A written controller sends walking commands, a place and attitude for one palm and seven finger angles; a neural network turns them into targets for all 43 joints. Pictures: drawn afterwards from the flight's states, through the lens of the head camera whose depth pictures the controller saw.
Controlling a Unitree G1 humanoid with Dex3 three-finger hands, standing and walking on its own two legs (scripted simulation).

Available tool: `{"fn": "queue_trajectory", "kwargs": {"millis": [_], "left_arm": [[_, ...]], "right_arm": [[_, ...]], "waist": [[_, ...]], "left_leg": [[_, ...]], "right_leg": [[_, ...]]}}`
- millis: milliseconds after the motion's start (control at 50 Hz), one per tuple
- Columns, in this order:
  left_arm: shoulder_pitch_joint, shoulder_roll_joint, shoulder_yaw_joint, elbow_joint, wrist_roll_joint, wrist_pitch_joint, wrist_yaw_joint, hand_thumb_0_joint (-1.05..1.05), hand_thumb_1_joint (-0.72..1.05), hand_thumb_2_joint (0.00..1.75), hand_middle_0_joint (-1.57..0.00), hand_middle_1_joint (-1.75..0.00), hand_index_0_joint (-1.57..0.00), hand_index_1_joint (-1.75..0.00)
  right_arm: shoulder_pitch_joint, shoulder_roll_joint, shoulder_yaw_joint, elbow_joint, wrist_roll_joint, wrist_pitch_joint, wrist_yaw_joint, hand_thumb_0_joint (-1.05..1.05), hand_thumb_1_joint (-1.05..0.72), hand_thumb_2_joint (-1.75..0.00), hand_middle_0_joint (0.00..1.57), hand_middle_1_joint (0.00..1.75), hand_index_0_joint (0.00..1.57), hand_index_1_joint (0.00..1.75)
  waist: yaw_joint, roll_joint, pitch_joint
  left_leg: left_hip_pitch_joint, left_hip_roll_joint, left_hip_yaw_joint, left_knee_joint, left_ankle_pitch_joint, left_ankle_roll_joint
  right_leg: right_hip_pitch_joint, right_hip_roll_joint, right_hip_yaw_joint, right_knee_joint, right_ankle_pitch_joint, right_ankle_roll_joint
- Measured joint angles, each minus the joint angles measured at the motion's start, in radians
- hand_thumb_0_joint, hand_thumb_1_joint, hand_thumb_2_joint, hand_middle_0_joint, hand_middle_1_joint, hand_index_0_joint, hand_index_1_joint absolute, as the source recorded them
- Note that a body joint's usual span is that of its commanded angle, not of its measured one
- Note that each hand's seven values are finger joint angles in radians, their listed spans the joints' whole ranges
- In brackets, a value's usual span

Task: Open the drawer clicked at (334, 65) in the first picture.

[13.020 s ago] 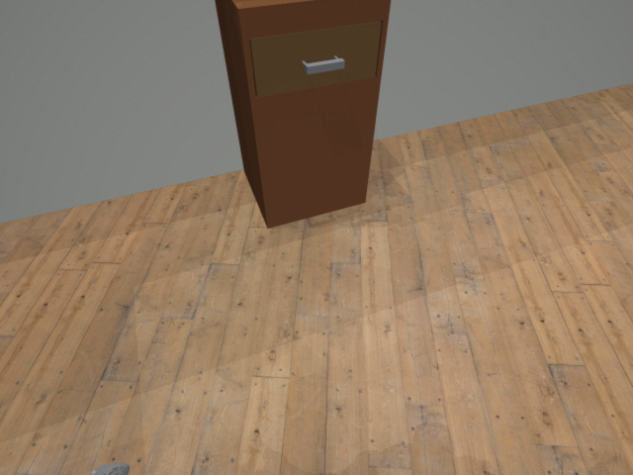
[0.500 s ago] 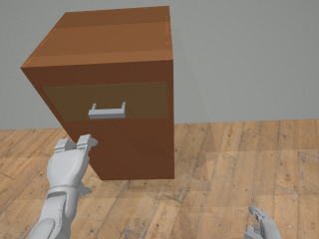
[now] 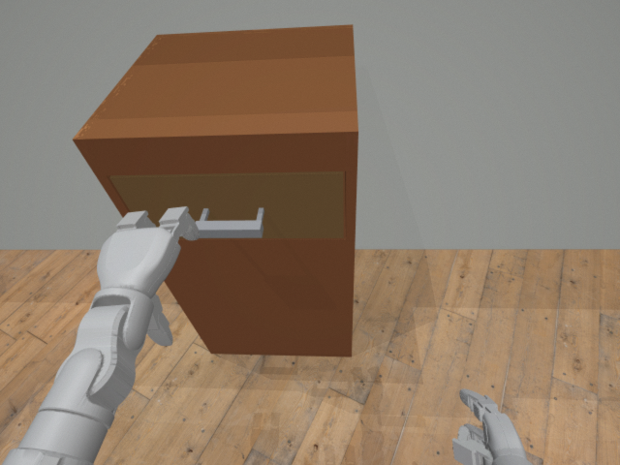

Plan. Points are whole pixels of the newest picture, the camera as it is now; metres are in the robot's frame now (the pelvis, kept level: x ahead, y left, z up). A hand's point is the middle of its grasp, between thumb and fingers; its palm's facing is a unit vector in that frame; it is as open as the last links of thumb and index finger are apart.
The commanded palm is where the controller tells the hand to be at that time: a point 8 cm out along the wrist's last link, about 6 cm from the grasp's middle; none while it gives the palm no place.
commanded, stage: raise the hand with hooked fingers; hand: left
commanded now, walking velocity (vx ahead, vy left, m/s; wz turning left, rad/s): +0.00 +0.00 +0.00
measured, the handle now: (230, 221) +0.54 +0.25 -0.05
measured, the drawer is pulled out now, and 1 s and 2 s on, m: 0.00 0.00 0.00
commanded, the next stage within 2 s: move the hooked fingers above the handle in 0.32 s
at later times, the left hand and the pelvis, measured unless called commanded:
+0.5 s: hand (174, 282) +0.31 +0.23 +0.07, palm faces +0.04 -0.08 -1.00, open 13.8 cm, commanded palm +0.30 +0.23 +0.13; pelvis +0.00 -0.01 +0.00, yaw +0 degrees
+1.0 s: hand (189, 259) +0.37 +0.24 +0.04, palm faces -0.02 -0.06 -1.00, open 13.8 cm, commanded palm +0.36 +0.24 +0.10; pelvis +0.00 -0.01 -0.01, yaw -1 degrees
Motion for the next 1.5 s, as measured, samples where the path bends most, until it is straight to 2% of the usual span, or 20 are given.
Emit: {"fn": "queue_trajectory", "kwargs": {"millis": [120, 240, 340, 480, 700, 1000, 1380, 1500], "left_arm": [[0.035, -0.002, 0.018, -0.026, -0.015, -0.032, -0.017, 0.0, -0.49, 0.3, -0.31, -1.2, -0.32, -1.2], [0.062, -0.005, 0.014, -0.041, 0.001, -0.063, 0.03, 0.0, -0.49, 0.3, -0.32, -1.2, -0.32, -1.2], [0.049, -0.008, 0.011, -0.022, 0.001, -0.039, 0.062, 0.0, -0.49, 0.3, -0.32, -1.2, -0.32, -1.2], [0.03, -0.01, -0.001, 0.005, -0.007, -0.008, 0.036, 0.0, -0.49, 0.3, -0.31, -1.2, -0.32, -1.2], [-0.112, 0.006, 0.001, 0.19, 0.015, -0.082, 0.027, 0.0, -0.49, 0.3, -0.32, -1.2, -0.33, -1.2], [-0.219, 0.022, 0.042, 0.367, 0.033, -0.136, 0.072, 0.0, -0.49, 0.3, -0.31, -1.2, -0.32, -1.2], [-0.43, -0.005, 0.027, 0.635, 0.088, -0.138, 0.148, 0.0, -0.49, 0.3, -0.31, -1.2, -0.32, -1.2], [-0.494, 0.011, 0.042, 0.736, 0.106, -0.143, 0.164, 0.0, -0.49, 0.3, -0.31, -1.2, -0.32, -1.2]], "right_arm": [[0.028, -0.021, -0.017, -0.002, 0.0, 0.006, 0.009, 0.01, -0.9, -0.9, 0.2, 0.3, 0.2, 0.29], [0.042, -0.033, -0.035, 0.009, 0.0, 0.003, 0.009, 0.01, -0.9, -0.9, 0.2, 0.3, 0.2, 0.29], [0.035, -0.031, -0.039, 0.021, 0.008, 0.003, 0.007, 0.02, -0.9, -0.9, 0.2, 0.3, 0.19, 0.29], [0.017, -0.02, -0.023, 0.014, 0.012, 0.002, 0.0, 0.01, -0.9, -0.9, 0.2, 0.3, 0.19, 0.29], [0.022, -0.014, -0.025, 0.014, 0.012, -0.015, -0.022, 0.01, -0.9, -0.9, 0.2, 0.3, 0.2, 0.29], [0.114, -0.033, -0.062, 0.036, 0.017, 0.001, -0.02, 0.01, -0.9, -0.9, 0.2, 0.3, 0.2, 0.29], [0.169, -0.018, -0.07, 0.049, 0.012, 0.009, 0.002, 0.01, -0.9, -0.9, 0.2, 0.3, 0.2, 0.29], [0.181, -0.017, -0.066, 0.049, 0.009, 0.01, 0.003, 0.01, -0.9, -0.9, 0.2, 0.3, 0.2, 0.29]], "waist": [[-0.009, 0.002, 0.002], [-0.008, -0.003, 0.005], [-0.008, 0.001, 0.0], [-0.01, 0.004, -0.006], [-0.017, -0.014, -0.015], [-0.057, -0.023, -0.041], [-0.101, -0.022, -0.079], [-0.118, -0.026, -0.085]], "left_leg": [[-0.003, 0.002, 0.007, -0.013, 0.005, 0.0], [-0.016, 0.004, 0.007, -0.007, 0.004, -0.003], [-0.019, 0.004, 0.005, -0.005, 0.005, -0.005], [-0.009, 0.007, 0.005, -0.013, 0.009, -0.009], [-0.064, 0.013, -0.009, 0.029, -0.003, -0.017], [-0.156, 0.017, 0.005, 0.089, -0.033, -0.009], [-0.25, 0.015, 0.021, 0.142, -0.056, 0.005], [-0.281, 0.019, 0.021, 0.157, -0.06, 0.005]], "right_leg": [[-0.008, 0.003, 0.007, -0.01, 0.007, 0.0], [-0.023, 0.004, 0.007, 0.0, 0.004, -0.003], [-0.027, 0.004, 0.006, 0.007, 0.001, -0.006], [-0.021, 0.007, 0.006, 0.007, 0.001, -0.01], [-0.067, 0.013, -0.008, 0.038, -0.01, -0.018], [-0.158, 0.015, 0.006, 0.085, -0.028, -0.011], [-0.251, 0.013, 0.022, 0.124, -0.038, 0.001], [-0.279, 0.016, 0.022, 0.134, -0.039, 0.001]]}}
